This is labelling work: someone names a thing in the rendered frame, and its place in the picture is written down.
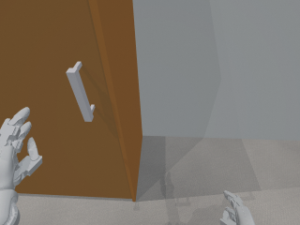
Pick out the handle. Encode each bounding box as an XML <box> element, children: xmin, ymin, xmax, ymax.
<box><xmin>66</xmin><ymin>61</ymin><xmax>96</xmax><ymax>122</ymax></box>

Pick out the robot left forearm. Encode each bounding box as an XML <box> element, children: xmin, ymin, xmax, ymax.
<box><xmin>0</xmin><ymin>189</ymin><xmax>21</xmax><ymax>225</ymax></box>

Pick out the wardrobe door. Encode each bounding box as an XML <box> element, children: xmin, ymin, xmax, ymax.
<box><xmin>0</xmin><ymin>0</ymin><xmax>132</xmax><ymax>199</ymax></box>

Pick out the right robot hand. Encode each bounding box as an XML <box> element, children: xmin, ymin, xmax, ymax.
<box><xmin>220</xmin><ymin>190</ymin><xmax>256</xmax><ymax>225</ymax></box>

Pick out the left robot hand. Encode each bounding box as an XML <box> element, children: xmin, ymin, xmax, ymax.
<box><xmin>0</xmin><ymin>107</ymin><xmax>43</xmax><ymax>190</ymax></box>

